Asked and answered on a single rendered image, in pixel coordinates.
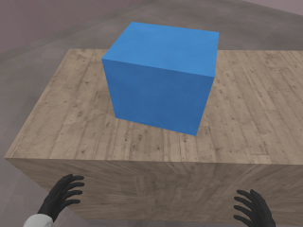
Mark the robot left forearm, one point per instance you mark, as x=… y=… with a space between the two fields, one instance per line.
x=39 y=220

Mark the robot left hand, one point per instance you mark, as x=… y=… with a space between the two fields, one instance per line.
x=56 y=199

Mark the carton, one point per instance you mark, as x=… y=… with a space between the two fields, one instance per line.
x=161 y=76

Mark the robot right hand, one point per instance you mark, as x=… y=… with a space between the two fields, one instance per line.
x=260 y=213

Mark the pedestal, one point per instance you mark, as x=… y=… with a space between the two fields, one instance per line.
x=250 y=137

